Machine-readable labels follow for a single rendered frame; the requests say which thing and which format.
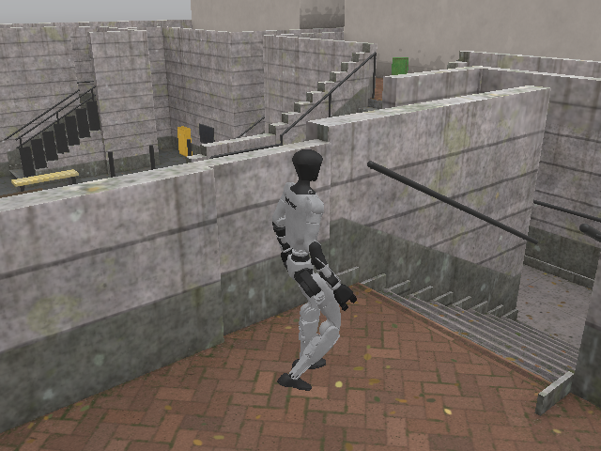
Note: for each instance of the left robot forearm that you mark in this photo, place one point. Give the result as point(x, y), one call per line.
point(281, 237)

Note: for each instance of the robot torso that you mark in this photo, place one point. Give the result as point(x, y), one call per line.
point(295, 222)

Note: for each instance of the right robot forearm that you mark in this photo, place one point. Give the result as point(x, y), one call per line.
point(316, 252)

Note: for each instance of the right robot hand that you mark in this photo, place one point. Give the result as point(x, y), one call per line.
point(342, 295)

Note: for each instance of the right robot upper arm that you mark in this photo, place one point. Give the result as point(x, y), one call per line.
point(314, 209)

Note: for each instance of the left robot upper arm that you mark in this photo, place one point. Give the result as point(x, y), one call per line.
point(278, 216)

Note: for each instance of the robot right shin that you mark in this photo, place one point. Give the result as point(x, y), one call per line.
point(315, 350)

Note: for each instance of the left robot hand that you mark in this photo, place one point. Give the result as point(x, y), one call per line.
point(285, 255)

